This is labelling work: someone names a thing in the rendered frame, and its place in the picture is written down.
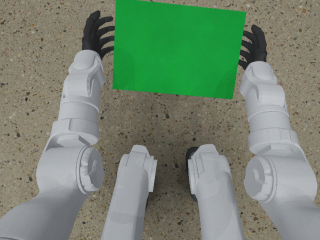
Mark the robot left upper arm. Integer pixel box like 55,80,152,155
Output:
0,145,105,240

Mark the left robot hand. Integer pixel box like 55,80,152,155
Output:
82,10,115,60

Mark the right robot forearm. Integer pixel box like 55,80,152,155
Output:
239,61,318,194

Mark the robot right upper arm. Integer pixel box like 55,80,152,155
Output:
243,154,320,240

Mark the left robot forearm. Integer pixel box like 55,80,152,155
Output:
36,49,106,187

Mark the right robot hand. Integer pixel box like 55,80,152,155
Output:
238,24,267,71

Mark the carton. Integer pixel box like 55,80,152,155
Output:
112,0,247,99

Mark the robot right foot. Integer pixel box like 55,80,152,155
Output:
185,147,199,202

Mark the robot right thigh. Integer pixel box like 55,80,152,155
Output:
187,151,246,240

